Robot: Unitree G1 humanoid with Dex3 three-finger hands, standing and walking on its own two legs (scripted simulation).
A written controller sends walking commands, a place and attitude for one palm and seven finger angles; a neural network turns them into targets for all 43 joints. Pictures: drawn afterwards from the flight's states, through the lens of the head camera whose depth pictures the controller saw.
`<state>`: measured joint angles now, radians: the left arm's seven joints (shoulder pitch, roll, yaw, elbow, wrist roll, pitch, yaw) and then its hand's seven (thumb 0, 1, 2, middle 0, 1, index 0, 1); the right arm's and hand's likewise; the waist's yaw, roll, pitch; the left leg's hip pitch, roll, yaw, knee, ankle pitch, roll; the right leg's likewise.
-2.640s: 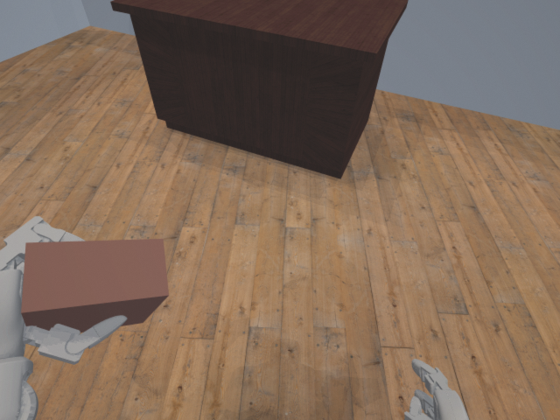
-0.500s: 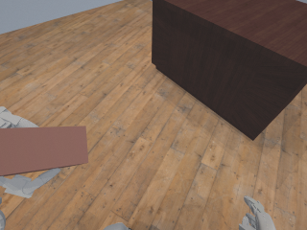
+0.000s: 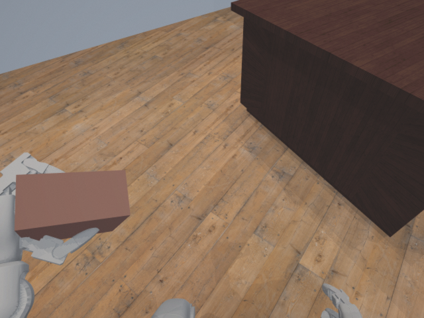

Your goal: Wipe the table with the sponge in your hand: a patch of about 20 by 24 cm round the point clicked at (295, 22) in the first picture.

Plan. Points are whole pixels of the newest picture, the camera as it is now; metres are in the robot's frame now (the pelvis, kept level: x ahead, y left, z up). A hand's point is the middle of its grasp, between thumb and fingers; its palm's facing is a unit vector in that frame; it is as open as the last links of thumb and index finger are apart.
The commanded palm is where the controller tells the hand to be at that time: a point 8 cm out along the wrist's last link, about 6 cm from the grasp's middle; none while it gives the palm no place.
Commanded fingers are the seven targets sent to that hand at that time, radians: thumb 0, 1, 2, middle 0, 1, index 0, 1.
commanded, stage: walk to a spot facing it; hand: left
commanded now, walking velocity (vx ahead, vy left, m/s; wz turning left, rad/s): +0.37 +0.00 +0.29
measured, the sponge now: (89, 207) +0.23 +0.20 +0.16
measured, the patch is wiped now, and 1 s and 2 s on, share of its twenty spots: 0.00 0.00 0.00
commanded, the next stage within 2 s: turn to face it in 1.60 s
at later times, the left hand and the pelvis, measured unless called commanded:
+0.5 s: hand (89, 141) +0.33 +0.22 +0.19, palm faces +0.47 -0.75 -0.47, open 10.1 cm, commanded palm +0.28 +0.27 +0.19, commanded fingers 0.00 0.10 1.30 -1.20 -1.60 -1.20 -1.60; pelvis +0.15 -0.03 +0.00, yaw +6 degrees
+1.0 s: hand (80, 105) +0.43 +0.29 +0.18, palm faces +0.63 -0.67 -0.40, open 10.1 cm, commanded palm +0.35 +0.30 +0.19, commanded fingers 0.00 0.10 1.30 -1.20 -1.60 -1.20 -1.60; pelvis +0.27 -0.01 -0.01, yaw +16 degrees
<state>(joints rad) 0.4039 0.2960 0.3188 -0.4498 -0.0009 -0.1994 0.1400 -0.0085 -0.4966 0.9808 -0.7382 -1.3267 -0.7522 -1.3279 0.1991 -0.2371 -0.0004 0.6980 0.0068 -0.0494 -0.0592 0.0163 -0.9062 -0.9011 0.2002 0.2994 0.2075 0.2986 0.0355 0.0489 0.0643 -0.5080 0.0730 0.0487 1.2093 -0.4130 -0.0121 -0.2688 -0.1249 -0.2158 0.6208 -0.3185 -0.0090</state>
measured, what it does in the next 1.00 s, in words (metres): walks ahead, turning left: left foot, then right foot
